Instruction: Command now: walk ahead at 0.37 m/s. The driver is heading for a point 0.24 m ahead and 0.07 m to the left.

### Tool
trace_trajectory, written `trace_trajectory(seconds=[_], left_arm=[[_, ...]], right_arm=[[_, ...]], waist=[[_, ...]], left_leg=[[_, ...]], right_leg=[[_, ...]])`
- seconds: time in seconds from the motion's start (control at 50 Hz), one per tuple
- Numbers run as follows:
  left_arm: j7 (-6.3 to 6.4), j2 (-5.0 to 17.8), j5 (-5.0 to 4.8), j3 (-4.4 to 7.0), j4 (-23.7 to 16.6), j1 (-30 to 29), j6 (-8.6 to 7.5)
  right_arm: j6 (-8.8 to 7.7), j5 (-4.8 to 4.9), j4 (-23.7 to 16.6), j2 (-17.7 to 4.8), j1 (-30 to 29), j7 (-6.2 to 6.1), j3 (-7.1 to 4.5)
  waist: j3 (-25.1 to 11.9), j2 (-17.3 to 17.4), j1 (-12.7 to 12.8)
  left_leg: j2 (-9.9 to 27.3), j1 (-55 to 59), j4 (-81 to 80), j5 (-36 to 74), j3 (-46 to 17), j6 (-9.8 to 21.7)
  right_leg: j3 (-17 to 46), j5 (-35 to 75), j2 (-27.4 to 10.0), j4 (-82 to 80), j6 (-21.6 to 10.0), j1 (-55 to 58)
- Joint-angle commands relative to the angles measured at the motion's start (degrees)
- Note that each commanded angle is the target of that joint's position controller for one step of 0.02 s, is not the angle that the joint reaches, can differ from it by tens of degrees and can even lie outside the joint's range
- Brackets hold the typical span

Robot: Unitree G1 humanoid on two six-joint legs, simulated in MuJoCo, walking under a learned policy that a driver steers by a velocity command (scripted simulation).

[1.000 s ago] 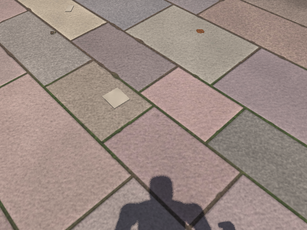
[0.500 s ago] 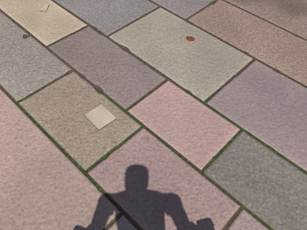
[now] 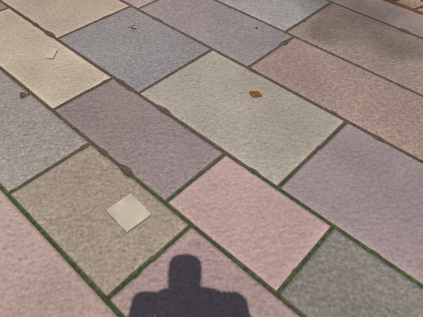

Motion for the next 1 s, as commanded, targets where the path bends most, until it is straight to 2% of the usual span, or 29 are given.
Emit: trace_trajectory(seconds=[0.02, 0.06, 0.08, 0.1, 0.14, 0.16, 0.2, 0.22, 0.24, 0.26, 0.28, 0.3, 0.32, 0.34, 0.36, 0.4, 0.44, 0.48, 0.52, 0.54, 0.56, 0.58, 0.6, 0.62, 0.64, 0.68, 0.78, 0.88, 1.0], left_arm=[[-1.09, 3.37, 0.30, 0.64, -5.67, -8.55, -1.51], [-1.46, 0.33, 0.75, -0.50, -6.48, -11.39, -1.11], [-1.58, -0.40, 0.79, -0.90, -6.81, -12.58, -0.95], [-1.63, 0.34, 0.67, -0.80, -6.94, -13.11, -0.74], [-1.65, 2.30, 0.45, -0.37, -6.83, -12.35, -0.20], [-1.58, 3.60, 0.64, 0.05, -6.39, -10.86, 0.00], [-1.10, 6.52, 1.63, 1.44, -3.44, -3.40, 0.31], [-0.63, 8.72, 2.09, 2.17, -2.36, 0.30, 0.41], [-0.22, 12.81, 3.34, 2.72, -2.00, 4.08, 0.70], [-0.57, 10.87, 3.38, 1.59, -1.51, 5.12, 1.32], [-1.26, 8.65, 1.79, 0.98, -1.92, 2.69, 1.54], [-1.35, 7.54, 1.12, 0.58, -2.82, -2.85, 1.59], [-1.34, 5.33, 1.54, -0.31, -3.53, -7.21, 1.51], [-1.31, 4.09, 2.22, -0.79, -3.80, -10.34, 1.41], [-1.28, 4.27, 2.97, -0.76, -3.55, -11.82, 1.46], [-0.88, 4.13, 3.71, -0.86, -2.86, -12.44, 1.57], [-0.23, 4.72, 3.34, -0.80, -2.24, -11.75, 1.79], [0.38, 5.61, 2.48, -0.71, -1.79, -11.99, 2.43], [0.71, 4.62, 1.68, -1.08, -0.89, -11.38, 3.02], [0.66, 3.67, 1.77, -1.43, 0.09, -9.61, 3.17], [0.69, 4.01, 2.04, -1.23, 0.37, -7.87, 3.37], [1.01, 4.25, 2.10, -1.03, 0.16, -7.62, 3.68], [1.29, 4.18, 2.41, -1.11, 0.40, -7.82, 3.75], [1.44, 3.69, 2.40, -1.15, 0.77, -7.02, 3.79], [1.57, 3.50, 2.46, -1.17, 1.42, -6.06, 3.85], [1.45, 3.52, 2.39, -1.15, 2.53, -5.07, 3.81], [1.08, 3.41, 1.90, -1.17, 3.91, -5.52, 3.73], [1.27, 3.72, 1.65, -1.12, 5.42, -4.91, 4.23], [1.60, 4.13, 1.54, -1.00, 6.79, -4.78, 4.73]], right_arm=[[0.29, -0.19, -1.65, -5.44, 2.21, -0.48, -0.37], [1.25, -0.56, -2.15, -6.97, 0.36, -1.40, -0.38], [1.54, -0.70, -2.03, -8.21, 0.53, -1.69, -0.59], [1.74, -0.70, -1.43, -9.36, 2.00, -1.80, -0.85], [1.88, -0.08, -0.54, -9.73, 2.19, -1.91, -1.00], [1.79, 0.29, -0.51, -9.34, 0.97, -1.99, -0.95], [1.61, 0.52, -0.79, -8.80, -1.41, -2.10, -0.91], [1.56, 0.03, -0.67, -7.99, -0.44, -2.01, -0.69], [1.45, -2.02, -0.98, -4.44, 4.71, -1.85, 0.41], [1.71, -1.02, 1.03, 0.23, 11.85, -1.74, 1.67], [2.34, 0.27, 1.56, -4.09, 10.23, -1.63, 0.47], [3.06, 1.15, 0.15, -5.46, 5.13, -1.91, -0.05], [3.96, 0.85, -0.23, -5.18, 2.06, -2.54, -0.24], [4.94, 0.17, -0.35, -4.69, 1.24, -3.19, -0.49], [5.63, -0.25, -0.39, -4.19, 1.58, -3.55, -0.55], [6.01, -0.63, -0.17, -2.85, 1.77, -4.02, -0.46], [6.17, -0.91, -0.41, -2.41, 0.00, -4.10, -0.24], [6.41, -1.06, -0.10, -2.71, -0.66, -3.65, -0.35], [6.48, -1.99, 0.48, -2.56, -0.83, -3.03, -0.32], [6.45, -2.47, -0.07, -3.03, -1.78, -2.95, -0.18], [6.33, -2.03, -0.63, -6.00, -3.27, -3.19, -0.60], [5.90, -1.26, 0.12, -7.34, -4.48, -3.15, -1.06], [5.16, -1.25, 0.02, -5.22, -5.91, -3.06, -0.58], [4.51, -1.50, 0.20, -4.10, -6.94, -3.00, -0.29], [3.98, -1.44, 0.21, -3.95, -7.82, -2.92, -0.30], [3.28, -1.09, 0.64, -3.28, -7.13, -2.87, -0.10], [3.34, -0.76, 1.81, -3.73, -5.16, -2.92, -0.06], [3.78, -0.67, 2.40, -3.54, -4.97, -2.89, 0.08], [4.19, -0.68, 2.98, -2.94, -5.03, -2.90, 0.21]], waist=[[4.02, 6.22, -1.02], [4.50, 6.25, -0.80], [3.92, 6.93, -1.00], [2.73, 7.88, -1.34], [1.69, 9.13, -0.14], [1.08, 9.09, 1.35], [-2.21, 7.47, 5.73], [-4.31, 4.69, 7.32], [-11.68, -6.22, 5.70], [-20.48, -15.12, 3.71], [-18.00, -9.20, 3.93], [-9.65, -6.77, 3.14], [-5.41, -3.66, 2.10], [-3.18, -3.61, 0.67], [-2.37, -5.31, -0.50], [-2.64, -6.63, -1.30], [-3.92, -6.42, -0.64], [-3.95, -5.68, -1.13], [-1.74, -4.25, -1.82], [0.55, -2.52, -1.40], [3.20, 1.10, 0.84], [4.84, 6.44, 2.12], [4.72, 7.38, 2.18], [3.84, 8.30, 2.89], [3.27, 8.31, 3.28], [1.89, 5.48, 2.92], [-0.39, 2.30, 1.77], [-0.85, 1.04, 1.77], [-0.23, 1.07, 1.95]], left_leg=[[15.71, 13.47, -11.24, 22.28, -15.41, 9.17], [12.06, 6.21, -10.37, 32.60, -7.98, 7.71], [10.81, 3.10, -9.85, 35.68, -5.65, 7.00], [10.81, 1.87, -9.54, 37.57, -5.11, 6.72], [11.95, 1.44, -8.00, 38.92, -5.14, 5.69], [12.26, 1.88, -6.24, 39.45, -5.21, 4.68], [10.60, 1.56, 1.42, 41.60, -4.38, 2.30], [7.86, -1.21, 8.80, 35.44, -2.80, 0.14], [3.19, -11.56, 23.96, 10.51, -0.94, -2.61], [-1.49, -17.00, 39.70, -22.75, -3.80, -4.99], [0.29, -17.74, 45.09, -23.40, -8.09, -5.17], [2.03, -21.63, 46.63, -20.71, -5.99, -5.06], [4.03, -21.09, 44.71, -17.16, -5.42, -5.14], [5.65, -17.99, 41.05, -14.12, -5.91, -5.24], [6.20, -13.86, 37.30, -11.73, -5.73, -5.24], [5.56, -9.25, 29.31, -10.39, -4.31, -5.14], [5.30, -6.50, 21.79, -7.68, -3.78, -4.91], [4.55, -2.16, 14.76, 0.20, -2.63, -4.34], [3.89, 2.50, 8.36, 5.47, -1.70, -2.84], [5.61, 2.04, 4.15, 5.91, -3.70, -1.67], [7.49, -2.01, 1.37, 0.29, -5.55, -0.22], [6.58, -10.19, -0.44, -8.91, -5.77, 0.57], [6.38, -13.61, -2.80, -10.77, -5.93, -0.07], [6.49, -14.40, -3.85, -9.30, -6.02, -1.04], [6.29, -14.04, -3.88, -6.73, -5.88, -1.79], [5.90, -10.68, -2.43, -1.17, -5.25, -2.30], [5.28, -5.90, 0.17, 9.11, -4.16, -1.72], [4.89, -4.78, 0.61, 12.83, -3.52, -1.69], [4.47, -4.32, 0.34, 13.88, -2.93, -1.81]], right_leg=[[0.91, 5.53, -3.97, -5.26, 0.42, -19.81], [-2.19, 10.54, -1.27, -15.95, 2.13, -10.62], [-3.57, 13.75, 0.41, -20.69, 2.49, -5.34], [-4.38, 17.33, 1.94, -23.19, 2.68, -1.19], [-2.66, 22.28, 2.52, -26.47, 1.68, 4.24], [-1.59, 23.75, 2.55, -28.34, 0.68, 6.75], [-1.53, 27.66, 3.79, -31.66, -1.79, 16.92], [0.42, 37.55, 0.94, -32.82, -3.13, 23.88], [11.85, 58.63, -10.73, -28.16, -8.03, 38.72], [26.37, 60.17, -21.46, -32.31, -16.97, 43.79], [26.98, 44.05, -18.99, -36.70, -16.21, 36.41], [22.29, 32.33, -16.71, -39.54, -13.98, 28.69], [18.49, 25.82, -14.06, -41.85, -11.91, 21.40], [15.38, 21.34, -12.37, -43.75, -10.48, 14.72], [13.06, 18.01, -10.55, -45.27, -9.52, 9.86], [9.89, 16.35, -8.55, -46.18, -9.58, 6.34], [9.89, 10.63, -8.55, -46.74, -10.12, 6.57], [10.15, 0.33, -8.27, -47.64, -9.22, 4.87], [9.22, -9.97, -6.48, -48.01, -5.96, 1.10], [8.59, -12.91, -5.07, -47.45, -3.39, 0.38], [6.44, -11.59, -2.55, -45.84, -1.29, 1.31], [2.92, -6.17, 0.23, -43.34, 0.01, 7.07], [2.39, -1.11, 0.55, -40.36, 0.24, 12.16], [1.86, 2.60, 0.73, -38.71, -0.14, 14.94], [1.51, 5.19, 0.79, -37.79, -0.56, 16.28], [1.48, 8.32, 0.62, -37.33, -1.36, 15.96], [1.23, 17.19, 0.44, -36.04, -1.40, 16.74], [1.22, 21.83, 0.31, -35.00, -1.39, 18.42], [1.41, 23.26, 0.14, -34.72, -1.31, 19.20]])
